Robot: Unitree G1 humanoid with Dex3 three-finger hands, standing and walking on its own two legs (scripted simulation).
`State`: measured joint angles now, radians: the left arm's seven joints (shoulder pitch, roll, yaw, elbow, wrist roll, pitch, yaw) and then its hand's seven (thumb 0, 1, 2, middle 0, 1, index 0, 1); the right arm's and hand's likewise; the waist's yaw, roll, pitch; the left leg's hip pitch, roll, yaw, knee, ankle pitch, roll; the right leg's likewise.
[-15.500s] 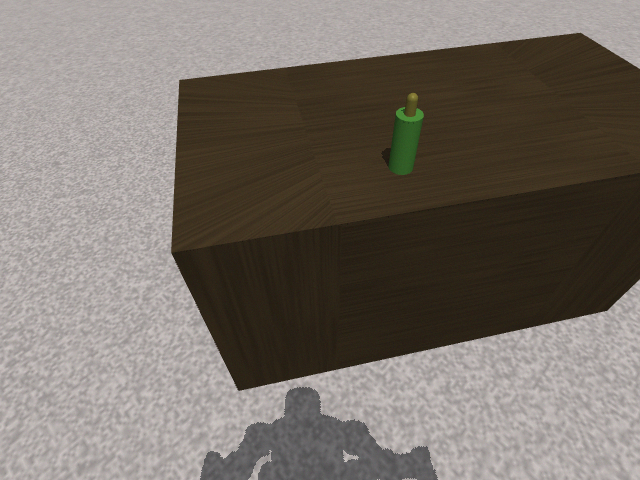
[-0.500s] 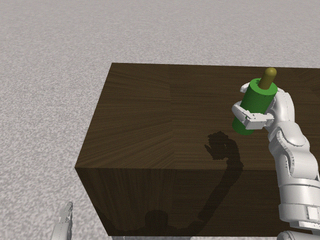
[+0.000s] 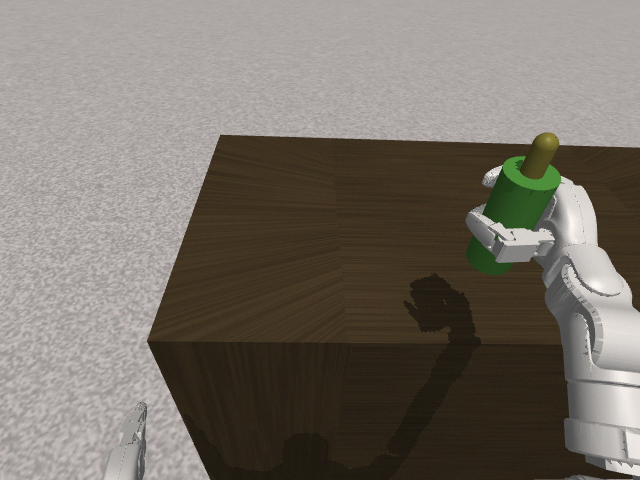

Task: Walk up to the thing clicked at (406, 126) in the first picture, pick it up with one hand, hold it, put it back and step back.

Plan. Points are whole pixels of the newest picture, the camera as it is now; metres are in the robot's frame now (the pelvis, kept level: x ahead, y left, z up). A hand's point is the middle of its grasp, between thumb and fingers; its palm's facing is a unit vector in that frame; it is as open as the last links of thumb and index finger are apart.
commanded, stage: hold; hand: right
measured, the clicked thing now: (514, 205) +0.35 -0.18 +0.23
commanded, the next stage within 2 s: none
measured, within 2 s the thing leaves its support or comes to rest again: neither
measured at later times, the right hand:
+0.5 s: hand (517, 206) +0.34 -0.18 +0.23, palm faces +0.12 +0.99 -0.02, open 7.8 cm
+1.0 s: hand (514, 210) +0.34 -0.18 +0.23, palm faces +0.11 +0.99 -0.02, open 7.8 cm
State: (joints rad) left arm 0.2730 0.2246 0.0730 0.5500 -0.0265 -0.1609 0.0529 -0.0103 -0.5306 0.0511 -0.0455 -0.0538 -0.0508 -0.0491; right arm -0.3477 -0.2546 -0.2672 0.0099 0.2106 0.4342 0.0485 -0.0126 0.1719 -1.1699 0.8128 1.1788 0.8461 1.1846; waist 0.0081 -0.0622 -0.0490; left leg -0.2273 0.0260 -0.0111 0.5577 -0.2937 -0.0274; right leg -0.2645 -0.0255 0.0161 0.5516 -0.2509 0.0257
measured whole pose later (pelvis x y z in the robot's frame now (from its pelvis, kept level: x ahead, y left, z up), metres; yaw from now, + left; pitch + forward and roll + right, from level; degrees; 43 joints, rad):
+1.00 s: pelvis +0.01 +0.00 +0.00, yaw +0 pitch -2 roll +0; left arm 0.25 0.24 0.09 0.59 -0.03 -0.20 0.05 -0.01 -0.53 0.05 -0.05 -0.06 -0.06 -0.05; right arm -0.33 -0.27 -0.30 -0.12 0.23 0.58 0.07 -0.01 0.17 -1.17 0.81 1.18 0.85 1.18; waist 0.00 -0.07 -0.05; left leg -0.20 0.03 0.00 0.54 -0.30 -0.02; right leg -0.24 -0.03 0.02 0.54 -0.25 0.03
